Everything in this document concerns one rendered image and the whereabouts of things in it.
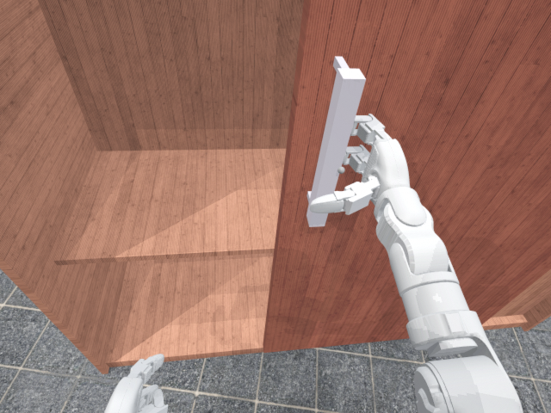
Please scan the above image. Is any wardrobe door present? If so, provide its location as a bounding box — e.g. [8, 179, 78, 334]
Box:
[492, 269, 551, 317]
[263, 0, 551, 353]

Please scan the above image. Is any robot left hand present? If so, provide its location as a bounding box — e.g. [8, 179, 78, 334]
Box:
[104, 354, 169, 413]

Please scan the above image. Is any handle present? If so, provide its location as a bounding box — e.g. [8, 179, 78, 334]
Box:
[306, 56, 366, 227]

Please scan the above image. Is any robot right hand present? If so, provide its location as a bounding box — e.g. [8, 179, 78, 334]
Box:
[310, 114, 410, 215]

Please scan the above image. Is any right robot upper arm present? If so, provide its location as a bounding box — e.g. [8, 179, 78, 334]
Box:
[414, 355, 521, 413]

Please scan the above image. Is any robot right forearm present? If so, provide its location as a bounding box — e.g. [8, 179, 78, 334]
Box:
[374, 187, 523, 413]

